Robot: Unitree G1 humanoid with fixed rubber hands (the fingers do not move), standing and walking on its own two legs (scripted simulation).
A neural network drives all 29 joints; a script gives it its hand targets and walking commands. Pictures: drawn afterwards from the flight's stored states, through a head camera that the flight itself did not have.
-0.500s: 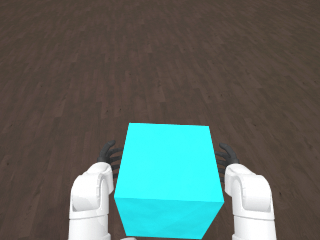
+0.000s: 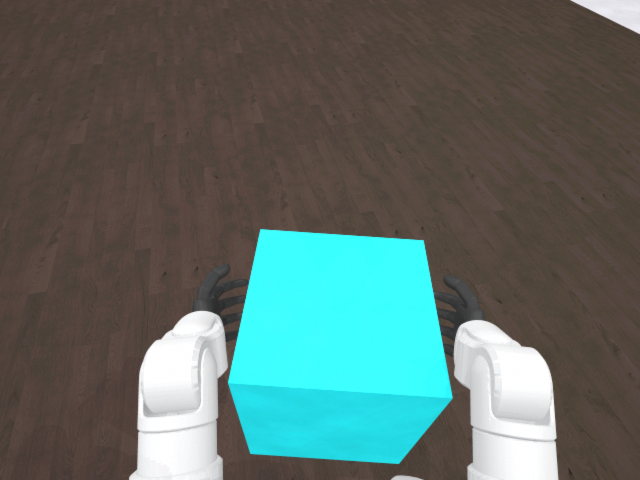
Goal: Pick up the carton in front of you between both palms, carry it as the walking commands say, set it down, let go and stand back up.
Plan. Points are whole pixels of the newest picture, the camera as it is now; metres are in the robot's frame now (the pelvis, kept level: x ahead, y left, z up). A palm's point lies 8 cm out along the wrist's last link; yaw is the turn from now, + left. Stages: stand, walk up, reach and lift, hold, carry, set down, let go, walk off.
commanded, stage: carry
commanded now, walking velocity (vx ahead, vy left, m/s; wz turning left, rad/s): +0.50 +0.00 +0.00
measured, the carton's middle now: (332, 352) +0.28 +0.00 -0.01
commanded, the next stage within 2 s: none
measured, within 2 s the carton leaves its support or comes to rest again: neither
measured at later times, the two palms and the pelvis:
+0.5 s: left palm (263, 164) +0.59 +0.11 +0.06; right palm (430, 167) +0.61 -0.18 +0.05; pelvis +0.33 -0.05 +0.00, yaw +4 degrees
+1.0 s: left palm (252, 63) +0.94 +0.17 +0.08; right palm (382, 68) +0.93 -0.13 +0.08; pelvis +0.66 +0.02 +0.00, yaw +0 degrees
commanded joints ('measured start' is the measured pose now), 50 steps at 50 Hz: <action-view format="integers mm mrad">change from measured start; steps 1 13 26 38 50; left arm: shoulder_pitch -444 -379 -345 -354 -445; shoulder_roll -992 -899 -1019 -832 -986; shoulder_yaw -732 -701 -722 -696 -732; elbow -70 -37 -60 -110 -100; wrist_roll -423 -420 -453 -418 -427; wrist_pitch -19 27 -67 11 -13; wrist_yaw -245 -258 -294 -258 -241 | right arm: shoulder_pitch -542 -464 -442 -439 -548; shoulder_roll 952 857 1015 826 939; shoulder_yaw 714 686 764 709 706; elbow -148 -98 -117 -169 -185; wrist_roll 466 411 414 424 465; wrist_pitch -39 -2 -102 -8 -30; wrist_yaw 289 277 255 256 285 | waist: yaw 8 22 31 15 6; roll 148 173 -123 -115 143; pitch -244 -147 -269 -152 -263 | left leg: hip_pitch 277 349 -364 -3 315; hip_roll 255 175 70 -38 257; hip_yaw -234 -7 -143 40 -245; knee -235 35 524 88 -210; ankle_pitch -10 520 -40 93 74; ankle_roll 65 -15 -83 -29 66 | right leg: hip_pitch -105 221 644 601 -72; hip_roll -37 89 -202 -109 -27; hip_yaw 1 -190 76 -152 7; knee -146 -618 -872 -612 -107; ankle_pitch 99 220 272 610 69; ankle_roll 22 -21 -131 -44 10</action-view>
